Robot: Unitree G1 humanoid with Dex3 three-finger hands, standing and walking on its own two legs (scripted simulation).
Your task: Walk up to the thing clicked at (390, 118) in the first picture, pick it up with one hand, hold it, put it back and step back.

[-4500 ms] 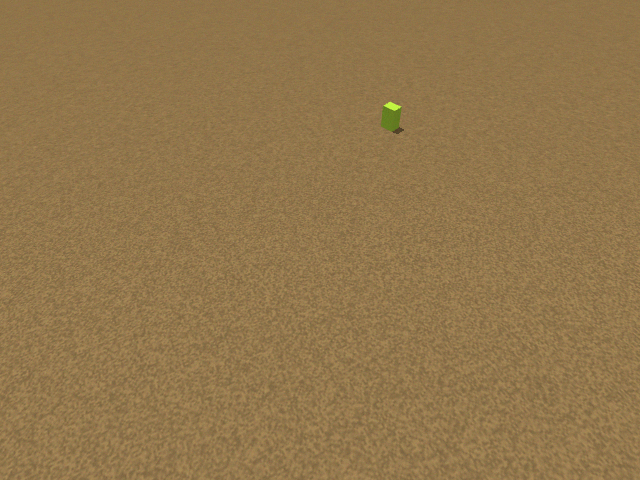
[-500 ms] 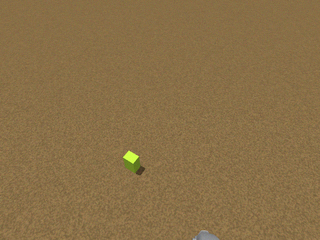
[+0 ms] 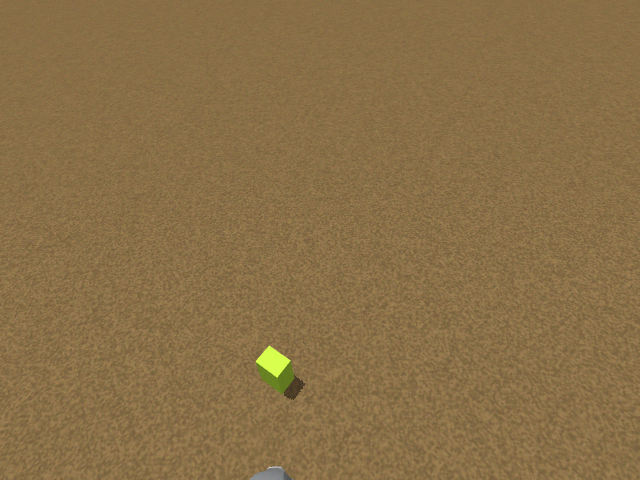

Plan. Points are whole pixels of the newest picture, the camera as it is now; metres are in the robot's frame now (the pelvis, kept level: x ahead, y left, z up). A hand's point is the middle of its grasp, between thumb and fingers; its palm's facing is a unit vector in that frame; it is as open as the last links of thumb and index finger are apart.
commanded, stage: walk up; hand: left
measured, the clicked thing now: (275, 370) +0.55 +0.21 -0.70
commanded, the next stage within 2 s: stand in 1.98 s
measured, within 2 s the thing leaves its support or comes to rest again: neither
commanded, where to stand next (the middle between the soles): +0.24 +0.00 m, yaw -3 degrees
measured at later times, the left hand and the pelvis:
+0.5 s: hand (156, 424) +0.23 +0.29 -0.14, palm faces -0.07 -0.90 -0.43, open 7.4 cm; pelvis +0.15 +0.01 -0.02, yaw -2 degrees
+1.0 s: hand (162, 399) +0.27 +0.30 -0.16, palm faces -0.04 -0.94 -0.34, open 7.4 cm; pelvis +0.20 +0.04 +0.00, yaw -2 degrees
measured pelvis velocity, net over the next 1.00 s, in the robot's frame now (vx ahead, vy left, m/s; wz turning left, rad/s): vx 0.20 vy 0.04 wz -0.03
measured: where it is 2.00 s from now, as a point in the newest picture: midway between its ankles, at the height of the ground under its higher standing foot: outside the picture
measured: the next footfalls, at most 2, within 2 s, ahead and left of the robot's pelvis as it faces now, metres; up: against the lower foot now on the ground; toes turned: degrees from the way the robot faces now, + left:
left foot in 0.04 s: +0.16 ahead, +0.15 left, +0.00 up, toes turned +5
right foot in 0.44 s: +0.27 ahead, -0.11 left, +0.00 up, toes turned -2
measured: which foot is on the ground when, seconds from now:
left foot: up 0.00-0.02, down 0.04-0.44, up 0.46-0.68, down 0.70-1.00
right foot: down 0.00-0.08, up 0.10-0.42, down 0.44-1.00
